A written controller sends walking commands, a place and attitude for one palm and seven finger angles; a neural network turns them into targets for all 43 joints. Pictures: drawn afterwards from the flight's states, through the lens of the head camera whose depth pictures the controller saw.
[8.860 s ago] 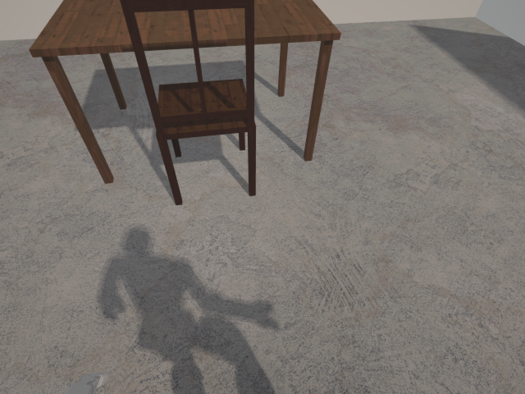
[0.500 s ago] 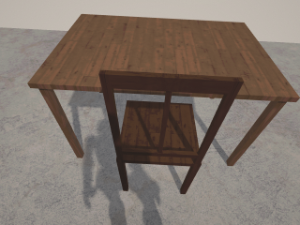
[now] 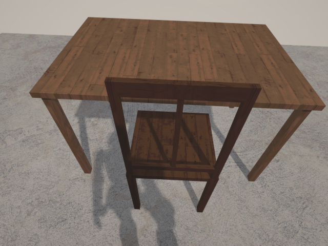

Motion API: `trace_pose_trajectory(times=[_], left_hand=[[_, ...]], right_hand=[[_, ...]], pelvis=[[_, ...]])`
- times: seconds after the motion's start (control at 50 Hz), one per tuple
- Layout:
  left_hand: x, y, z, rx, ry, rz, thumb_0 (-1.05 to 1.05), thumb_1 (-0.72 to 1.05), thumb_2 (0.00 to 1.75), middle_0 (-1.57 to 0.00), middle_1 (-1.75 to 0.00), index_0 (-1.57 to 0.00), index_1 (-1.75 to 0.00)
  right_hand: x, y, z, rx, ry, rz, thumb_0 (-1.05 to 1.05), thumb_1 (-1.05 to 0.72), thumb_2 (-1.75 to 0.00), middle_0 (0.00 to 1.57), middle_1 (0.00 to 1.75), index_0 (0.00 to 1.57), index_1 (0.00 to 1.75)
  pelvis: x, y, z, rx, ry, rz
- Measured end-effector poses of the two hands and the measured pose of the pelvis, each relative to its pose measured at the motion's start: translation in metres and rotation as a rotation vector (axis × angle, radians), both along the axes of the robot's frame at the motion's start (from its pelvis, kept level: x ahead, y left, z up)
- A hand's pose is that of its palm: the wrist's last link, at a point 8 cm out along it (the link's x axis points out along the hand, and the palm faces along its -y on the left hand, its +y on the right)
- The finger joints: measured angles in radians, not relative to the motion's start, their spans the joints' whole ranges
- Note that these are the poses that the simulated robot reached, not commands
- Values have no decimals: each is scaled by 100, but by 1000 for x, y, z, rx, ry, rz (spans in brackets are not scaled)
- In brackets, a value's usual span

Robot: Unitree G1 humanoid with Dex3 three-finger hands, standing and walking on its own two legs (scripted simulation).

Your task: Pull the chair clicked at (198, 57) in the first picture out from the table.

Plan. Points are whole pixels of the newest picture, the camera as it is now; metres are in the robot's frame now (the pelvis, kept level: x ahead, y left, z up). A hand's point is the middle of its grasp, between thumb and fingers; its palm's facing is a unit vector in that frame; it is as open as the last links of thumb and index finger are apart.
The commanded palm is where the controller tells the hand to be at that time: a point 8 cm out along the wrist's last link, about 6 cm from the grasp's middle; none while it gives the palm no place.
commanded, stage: look again from close up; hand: left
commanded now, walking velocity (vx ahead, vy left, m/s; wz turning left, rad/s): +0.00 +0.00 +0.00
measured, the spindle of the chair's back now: (176, 138) +0.47 -0.01 -0.07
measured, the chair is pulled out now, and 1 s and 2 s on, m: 0.00 0.00 0.00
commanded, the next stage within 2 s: raise the hand toward the chair's back in 0.30 s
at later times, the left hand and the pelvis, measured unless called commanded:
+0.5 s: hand out of the picture +0.05 +0.18 -0.13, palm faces +0.18 -0.95 -0.26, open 7.2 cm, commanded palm +0.09 +0.20 -0.07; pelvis -0.01 -0.02 -0.01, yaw +0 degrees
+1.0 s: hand out of the picture +0.12 +0.16 -0.05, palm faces +0.18 -0.98 -0.09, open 10.8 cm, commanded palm +0.12 +0.20 -0.06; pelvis -0.05 -0.05 -0.11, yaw +2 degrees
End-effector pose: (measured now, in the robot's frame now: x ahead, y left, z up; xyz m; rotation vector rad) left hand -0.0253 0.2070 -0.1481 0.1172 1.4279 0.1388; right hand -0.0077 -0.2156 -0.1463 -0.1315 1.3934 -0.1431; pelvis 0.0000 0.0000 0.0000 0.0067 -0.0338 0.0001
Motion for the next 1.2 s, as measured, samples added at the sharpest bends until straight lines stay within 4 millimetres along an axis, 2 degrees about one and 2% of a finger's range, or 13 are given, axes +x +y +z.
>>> trace_pose_trajectory(times=[0.42, 0.46, 0.54, 0.6, 0.66, 0.72, 0.78, 0.86, 0.9, 0.94, 1.04, 1.12, 1.2], left_hand=[[-11, -14, 2, 6, 14, 8, 0, 91, 90, -20, -30, -20, -30], [14, -6, 16, 38, -125, 59, 2, 93, 90, -20, -30, -20, -30], [96, 24, 77, 176, -605, 74, 5, 96, 89, -20, -29, -20, -29], [158, 12, 127, 154, -964, 11, 5, 91, 87, -19, -29, -19, -28], [198, -16, 150, 21, -1264, -49, 3, 84, 85, -18, -28, -18, -27], [202, -43, 139, -153, -1422, -100, 2, 76, 82, -18, -27, -18, -27], [179, -50, 102, -204, -1386, -123, 1, 68, 80, -18, -26, -18, -26], [131, -31, 57, -110, -1217, -44, 1, 57, 76, -17, -25, -17, -24], [113, -16, 58, -15, -1219, -7, 1, 52, 74, -17, -24, -17, -24], [105, -3, 73, 66, -1299, -2, 1, 48, 72, -16, -23, -16, -23], [133, -9, 113, 41, -1557, -143, 1, 36, 67, -14, -21, -14, -21], [172, -27, 94, -141, -1423, -257, 1, 26, 63, -13, -20, -13, -20], [185, -26, 77, -185, -1224, -184, 0, 17, 59, -13, -18, -13, -18]], right_hand=[[-4, -11, -2, 7, 10, 11, 0, -92, -90, 20, 30, 20, 30], [4, -18, 2, -20, -74, 19, 1, -93, -90, 21, 30, 20, 30], [41, -40, 12, -67, -351, 33, 2, -93, -90, 21, 30, 20, 30], [78, -56, 20, -102, -545, 63, 2, -92, -90, 21, 30, 20, 30], [113, -69, 33, -135, -705, 78, 1, -92, -90, 21, 30, 20, 30], [142, -78, 46, -155, -812, 106, 1, -91, -90, 21, 30, 20, 30], [166, -84, 53, -173, -871, 148, 1, -91, -90, 20, 30, 20, 30], [193, -82, 45, -174, -898, 209, 1, -91, -90, 20, 30, 20, 30], [201, -76, 34, -162, -895, 232, 1, -91, -90, 20, 30, 20, 30], [205, -68, 19, -137, -885, 251, 1, -91, -90, 20, 30, 20, 30], [192, -42, -26, -44, -832, 257, 1, -91, -90, 20, 30, 20, 30], [161, -32, -48, 5, -742, 168, 1, -90, -90, 21, 30, 20, 30], [127, -39, -49, -12, -643, 65, 1, -90, -90, 21, 30, 21, 30]], pelvis=[[-4, -12, 0, -4, 5, 7], [-7, -13, -3, -3, 5, 6], [-12, -17, -9, 7, 19, 24], [-19, -17, -17, -4, 49, 42], [-26, -22, -31, -1, 117, 25], [-31, -31, -47, 10, 169, 2], [-34, -40, -64, 11, 204, 0], [-38, -48, -85, -1, 238, 13], [-39, -50, -93, -14, 254, 23], [-41, -52, -101, -30, 267, 34], [-50, -51, -114, -58, 289, 48], [-53, -48, -113, -49, 300, 37], [-47, -44, -101, -29, 296, 20]])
